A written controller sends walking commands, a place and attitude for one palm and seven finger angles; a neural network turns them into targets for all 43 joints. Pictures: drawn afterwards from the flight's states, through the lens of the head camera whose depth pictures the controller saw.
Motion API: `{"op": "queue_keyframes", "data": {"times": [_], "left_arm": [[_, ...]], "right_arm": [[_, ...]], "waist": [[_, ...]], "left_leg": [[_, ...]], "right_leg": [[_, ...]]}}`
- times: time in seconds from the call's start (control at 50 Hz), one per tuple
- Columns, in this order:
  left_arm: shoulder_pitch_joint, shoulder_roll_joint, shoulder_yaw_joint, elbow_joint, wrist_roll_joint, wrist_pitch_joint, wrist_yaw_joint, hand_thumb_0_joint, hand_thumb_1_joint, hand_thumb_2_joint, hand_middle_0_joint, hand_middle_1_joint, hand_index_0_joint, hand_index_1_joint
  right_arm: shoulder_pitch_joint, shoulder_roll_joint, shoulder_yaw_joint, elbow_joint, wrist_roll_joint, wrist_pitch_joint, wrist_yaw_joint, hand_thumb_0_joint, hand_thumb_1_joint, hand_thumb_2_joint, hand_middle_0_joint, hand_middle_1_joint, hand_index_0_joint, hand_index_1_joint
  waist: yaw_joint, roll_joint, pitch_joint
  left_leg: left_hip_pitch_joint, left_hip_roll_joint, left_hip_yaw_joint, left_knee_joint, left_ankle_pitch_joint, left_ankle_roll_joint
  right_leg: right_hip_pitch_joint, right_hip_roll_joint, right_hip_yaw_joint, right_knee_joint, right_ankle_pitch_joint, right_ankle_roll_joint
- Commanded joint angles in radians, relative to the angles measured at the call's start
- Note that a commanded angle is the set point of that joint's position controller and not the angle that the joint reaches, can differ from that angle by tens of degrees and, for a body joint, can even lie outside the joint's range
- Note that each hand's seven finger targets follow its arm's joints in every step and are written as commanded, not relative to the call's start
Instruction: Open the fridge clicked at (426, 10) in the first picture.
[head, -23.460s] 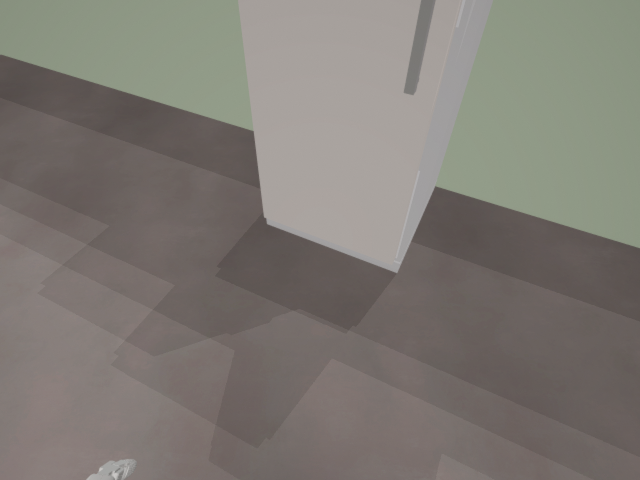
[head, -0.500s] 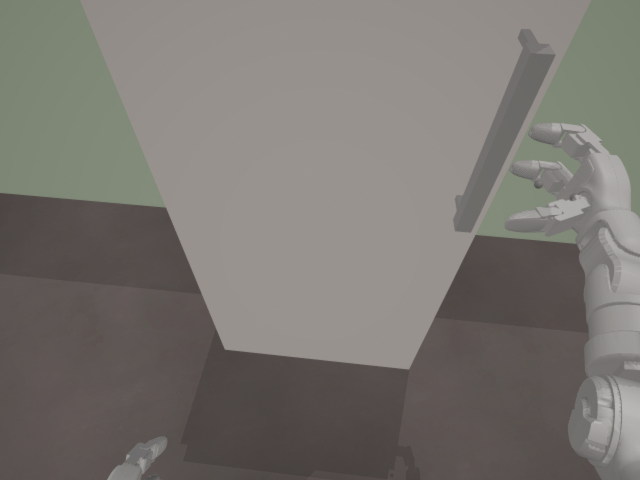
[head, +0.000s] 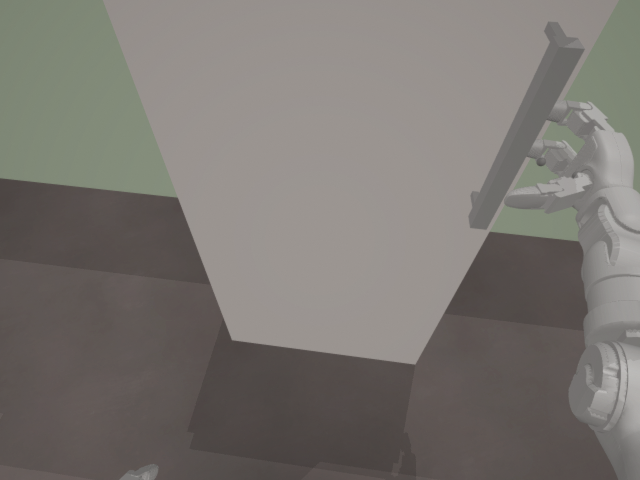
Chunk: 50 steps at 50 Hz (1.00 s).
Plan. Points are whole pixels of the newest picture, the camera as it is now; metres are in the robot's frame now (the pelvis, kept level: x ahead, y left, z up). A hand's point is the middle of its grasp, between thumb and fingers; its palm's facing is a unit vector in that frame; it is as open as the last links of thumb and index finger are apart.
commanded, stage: feel for the door with the fingertips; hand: right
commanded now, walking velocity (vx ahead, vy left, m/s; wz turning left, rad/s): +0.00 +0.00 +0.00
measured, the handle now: (509, 141) +0.52 -0.17 +0.17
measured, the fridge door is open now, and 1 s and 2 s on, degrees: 0 0 0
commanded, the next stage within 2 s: slide the fingers in behind the handle in 0.20 s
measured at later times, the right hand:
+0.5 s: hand (546, 161) +0.48 -0.20 +0.17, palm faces +0.01 +1.00 +0.02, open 13.8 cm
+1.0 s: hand (531, 170) +0.45 -0.18 +0.18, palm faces -0.01 +1.00 +0.01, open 14.0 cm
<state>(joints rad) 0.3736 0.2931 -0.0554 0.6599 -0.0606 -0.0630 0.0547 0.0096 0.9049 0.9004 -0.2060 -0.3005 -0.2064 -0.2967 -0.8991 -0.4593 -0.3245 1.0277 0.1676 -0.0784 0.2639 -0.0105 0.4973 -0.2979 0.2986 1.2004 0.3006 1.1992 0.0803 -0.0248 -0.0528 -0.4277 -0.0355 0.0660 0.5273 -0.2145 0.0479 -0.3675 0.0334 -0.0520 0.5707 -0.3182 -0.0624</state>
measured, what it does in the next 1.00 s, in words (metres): stands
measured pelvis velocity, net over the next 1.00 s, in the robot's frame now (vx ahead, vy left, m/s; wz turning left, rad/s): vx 0.00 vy -0.01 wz -0.01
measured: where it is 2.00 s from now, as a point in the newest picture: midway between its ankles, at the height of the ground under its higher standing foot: outside the picture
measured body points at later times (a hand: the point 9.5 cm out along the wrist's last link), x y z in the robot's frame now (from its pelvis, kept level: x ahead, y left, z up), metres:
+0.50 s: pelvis +0.00 +0.00 +0.00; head +0.05 +0.00 +0.45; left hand +0.03 +0.27 -0.11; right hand +0.47 -0.26 +0.18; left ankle +0.03 +0.09 -0.73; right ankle -0.02 -0.08 -0.73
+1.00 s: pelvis +0.00 -0.01 +0.00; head +0.03 +0.00 +0.45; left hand +0.11 +0.25 -0.11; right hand +0.45 -0.23 +0.18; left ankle +0.03 +0.09 -0.73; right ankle -0.02 -0.08 -0.73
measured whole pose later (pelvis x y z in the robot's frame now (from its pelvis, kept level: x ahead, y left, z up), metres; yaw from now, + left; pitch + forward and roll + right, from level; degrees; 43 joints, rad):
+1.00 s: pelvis +0.00 -0.01 +0.00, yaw -1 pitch +5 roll +1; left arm 0.32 0.28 -0.05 0.63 -0.06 -0.06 0.05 0.01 0.91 0.90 -0.21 -0.30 -0.21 -0.30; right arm -0.81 -0.37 -0.26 0.87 0.18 -0.04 0.21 -0.01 0.50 -0.30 0.30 1.20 0.30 1.20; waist 0.05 -0.04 -0.05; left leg -0.40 -0.03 0.07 0.52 -0.22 0.04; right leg -0.34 0.04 -0.04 0.56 -0.32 -0.07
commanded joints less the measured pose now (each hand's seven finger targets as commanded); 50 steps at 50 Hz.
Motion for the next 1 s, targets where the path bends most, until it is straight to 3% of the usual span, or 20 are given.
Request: {"op": "queue_keyframes", "data": {"times": [0.0,0.02,0.04,0.1,0.22,0.24,0.34,0.38,0.42,0.5,0.52,0.56,0.6,0.66,0.74,0.76,0.84,0.88,0.92,0.98], "left_arm": [[0.042,0.150,0.051,-0.101,-0.004,-0.037,0.009,0.000,0.900,0.900,-0.200,-0.300,-0.200,-0.300],[0.052,0.154,0.057,-0.102,0.001,-0.036,0.009,0.000,0.900,0.900,-0.200,-0.300,-0.200,-0.300],[0.051,0.152,0.058,-0.106,0.001,-0.037,0.007,0.000,0.900,0.900,-0.200,-0.300,-0.200,-0.300],[0.065,0.149,0.059,-0.105,0.003,-0.041,0.006,0.000,0.900,0.900,-0.200,-0.300,-0.200,-0.300],[0.083,0.164,0.060,-0.093,-0.006,-0.030,0.015,0.000,0.900,0.900,-0.200,-0.300,-0.200,-0.300],[0.071,0.160,0.055,-0.095,-0.007,-0.034,0.015,0.000,0.900,0.900,-0.200,-0.300,-0.200,-0.300],[0.091,0.162,0.060,-0.096,0.001,-0.037,0.012,0.000,0.900,0.900,-0.200,-0.300,-0.200,-0.300],[0.094,0.166,0.060,-0.096,0.001,-0.035,0.011,0.000,0.900,0.900,-0.200,-0.300,-0.200,-0.300],[0.090,0.163,0.062,-0.105,-0.002,-0.034,0.010,0.000,0.900,0.900,-0.200,-0.300,-0.200,-0.300],[0.072,0.158,0.059,-0.112,-0.003,-0.033,0.008,0.000,0.900,0.900,-0.200,-0.300,-0.200,-0.300],[0.076,0.159,0.062,-0.115,-0.002,-0.030,0.007,0.000,0.900,0.900,-0.200,-0.300,-0.200,-0.300],[0.061,0.155,0.062,-0.124,-0.002,-0.033,0.004,0.000,0.900,0.900,-0.200,-0.300,-0.200,-0.300],[0.047,0.147,0.063,-0.136,-0.002,-0.038,0.001,0.000,0.900,0.900,-0.200,-0.300,-0.200,-0.300],[0.032,0.145,0.065,-0.139,-0.005,-0.037,-0.003,0.000,0.900,0.900,-0.200,-0.300,-0.200,-0.300],[0.010,0.142,0.061,-0.141,-0.008,-0.027,-0.001,0.000,0.900,0.900,-0.200,-0.300,-0.200,-0.300],[0.005,0.138,0.062,-0.139,-0.010,-0.025,0.000,0.000,0.900,0.900,-0.200,-0.300,-0.200,-0.300],[-0.014,0.126,0.059,-0.144,-0.005,-0.029,-0.001,0.000,0.900,0.900,-0.200,-0.300,-0.200,-0.300],[-0.014,0.124,0.060,-0.136,-0.004,-0.036,0.000,0.000,0.900,0.900,-0.200,-0.300,-0.200,-0.300],[-0.010,0.127,0.060,-0.123,-0.003,-0.036,0.004,0.000,0.900,0.900,-0.200,-0.300,-0.200,-0.300],[-0.016,0.127,0.054,-0.113,-0.003,-0.035,0.010,0.000,0.900,0.900,-0.200,-0.300,-0.200,-0.300]], "right_arm": [[-0.529,-0.307,-0.052,-0.151,-0.014,-0.067,-0.017,0.000,0.500,-0.300,0.300,1.200,0.300,1.200],[-0.534,-0.354,-0.088,-0.157,-0.020,-0.080,-0.024,0.000,0.500,-0.300,0.300,1.200,0.300,1.200],[-0.544,-0.372,-0.094,-0.185,-0.029,-0.096,-0.022,0.000,0.500,-0.300,0.300,1.200,0.300,1.200],[-0.577,-0.365,-0.084,-0.223,-0.029,-0.140,-0.009,0.000,0.500,-0.300,0.300,1.200,0.300,1.200],[-0.553,-0.387,-0.091,-0.113,-0.006,-0.119,0.029,0.000,0.500,-0.300,0.300,1.200,0.300,1.200],[-0.578,-0.351,-0.054,-0.125,-0.010,-0.114,0.034,0.000,0.500,-0.300,0.300,1.200,0.300,1.200],[-0.540,-0.355,-0.072,-0.126,-0.006,-0.120,0.031,0.000,0.500,-0.300,0.300,1.200,0.300,1.200],[-0.513,-0.369,-0.088,-0.111,0.001,-0.119,0.036,0.000,0.500,-0.300,0.300,1.200,0.300,1.200],[-0.512,-0.323,-0.054,-0.129,0.015,-0.121,0.042,0.000,0.500,-0.300,0.300,1.200,0.300,1.200],[-0.489,-0.322,-0.058,-0.165,0.007,-0.115,0.040,0.000,0.500,-0.300,0.300,1.200,0.300,1.200],[-0.493,-0.328,-0.061,-0.191,0.010,-0.118,0.034,0.000,0.500,-0.300,0.300,1.200,0.300,1.200],[-0.481,-0.327,-0.071,-0.250,0.010,-0.116,0.028,0.000,0.500,-0.300,0.300,1.200,0.300,1.200],[-0.450,-0.271,-0.045,-0.312,0.019,-0.112,0.022,0.000,0.500,-0.300,0.300,1.200,0.300,1.200],[-0.381,-0.229,-0.032,-0.364,0.040,-0.087,0.016,0.000,0.500,-0.300,0.300,1.200,0.300,1.200],[-0.371,-0.214,-0.029,-0.345,0.037,-0.027,-0.006,0.000,0.500,-0.300,0.300,1.200,0.300,1.200],[-0.362,-0.216,-0.032,-0.335,0.028,-0.015,-0.015,0.000,0.500,-0.300,0.300,1.200,0.300,1.200],[-0.424,-0.152,0.028,-0.442,0.015,-0.027,-0.045,0.000,0.500,-0.300,0.300,1.200,0.300,1.200],[-0.447,-0.128,0.043,-0.460,0.019,-0.037,-0.053,0.000,0.500,-0.300,0.300,1.200,0.300,1.200],[-0.451,-0.099,0.061,-0.402,0.028,-0.032,-0.057,0.000,0.500,-0.300,0.300,1.200,0.300,1.200],[-0.460,-0.135,0.016,-0.311,0.021,-0.013,-0.072,0.000,0.500,-0.300,0.300,1.200,0.300,1.200]], "waist": [[0.011,0.010,-0.281],[0.004,0.034,-0.311],[-0.002,-0.014,-0.359],[0.004,-0.053,-0.422],[0.029,-0.005,-0.330],[0.035,-0.071,-0.317],[0.022,-0.046,-0.365],[0.017,0.002,-0.371],[0.024,0.012,-0.366],[0.011,-0.049,-0.351],[0.011,-0.023,-0.362],[-0.002,-0.064,-0.394],[-0.010,-0.082,-0.418],[-0.012,-0.036,-0.399],[-0.009,0.012,-0.299],[-0.014,-0.002,-0.277],[-0.007,-0.079,-0.337],[-0.004,-0.069,-0.361],[0.013,0.011,-0.324],[0.002,0.046,-0.293]], "left_leg": [[0.200,0.038,-0.086,-0.035,0.199,-0.010],[0.229,0.040,-0.088,-0.028,0.218,-0.010],[0.245,0.038,-0.097,-0.020,0.245,-0.009],[0.248,0.031,-0.096,-0.011,0.290,-0.008],[0.218,0.034,-0.092,-0.033,0.228,-0.015],[0.194,0.034,-0.098,-0.035,0.215,-0.014],[0.188,0.028,-0.087,-0.025,0.230,-0.011],[0.209,0.028,-0.088,-0.023,0.227,-0.013],[0.212,0.029,-0.086,-0.024,0.238,-0.014],[0.179,0.026,-0.081,-0.021,0.230,-0.009],[0.192,0.027,-0.078,-0.020,0.244,-0.009],[0.197,0.024,-0.080,-0.014,0.264,-0.007],[0.188,0.020,-0.073,-0.010,0.286,-0.004],[0.183,0.016,-0.063,-0.015,0.308,-0.007],[0.191,0.022,-0.062,-0.028,0.296,-0.008],[0.177,0.023,-0.061,-0.030,0.278,-0.006],[0.153,0.022,-0.059,-0.027,0.271,-0.001],[0.137,0.019,-0.055,-0.029,0.264,-0.002],[0.135,0.018,-0.049,-0.037,0.248,-0.004],[0.165,0.025,-0.057,-0.041,0.222,-0.005]], "right_leg": [[-0.004,-0.037,0.082,-0.079,0.189,0.016],[-0.008,-0.039,0.079,-0.071,0.210,0.013],[0.013,-0.036,0.077,-0.066,0.233,0.015],[0.068,-0.039,0.078,-0.052,0.285,0.020],[-0.001,-0.043,0.069,-0.060,0.199,0.008],[0.003,-0.038,0.069,-0.061,0.186,0.011],[0.031,-0.041,0.081,-0.051,0.228,0.014],[0.010,-0.043,0.081,-0.053,0.215,0.013],[0.015,-0.044,0.074,-0.051,0.226,0.010],[0.043,-0.046,0.080,-0.055,0.238,0.016],[0.046,-0.048,0.080,-0.052,0.259,0.014],[0.081,-0.047,0.083,-0.051,0.289,0.019],[0.137,-0.051,0.091,-0.048,0.350,0.026],[0.165,-0.061,0.094,-0.050,0.411,0.029],[0.098,-0.054,0.084,-0.069,0.345,0.020],[0.097,-0.054,0.086,-0.073,0.332,0.022],[0.188,-0.056,0.103,-0.064,0.394,0.039],[0.232,-0.063,0.115,-0.061,0.427,0.051],[0.208,-0.065,0.116,-0.065,0.391,0.047],[0.129,-0.049,0.105,-0.084,0.280,0.032]]}}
